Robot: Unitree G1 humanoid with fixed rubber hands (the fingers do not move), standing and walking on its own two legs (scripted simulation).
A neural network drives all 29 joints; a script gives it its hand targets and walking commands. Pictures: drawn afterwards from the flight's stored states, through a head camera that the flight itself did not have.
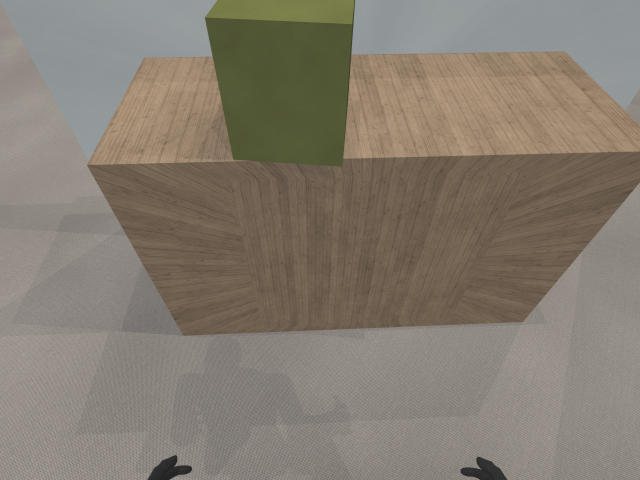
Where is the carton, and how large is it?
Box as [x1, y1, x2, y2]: [205, 0, 354, 166]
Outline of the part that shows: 217,0 206,15 205,20 233,159 342,166 354,0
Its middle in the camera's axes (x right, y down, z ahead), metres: -0.05 -0.33 +0.76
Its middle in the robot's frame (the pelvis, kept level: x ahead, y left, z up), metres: +0.80 +0.06 +0.11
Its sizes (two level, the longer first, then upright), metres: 0.254 0.220 0.265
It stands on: a pedestal, 0.74 m high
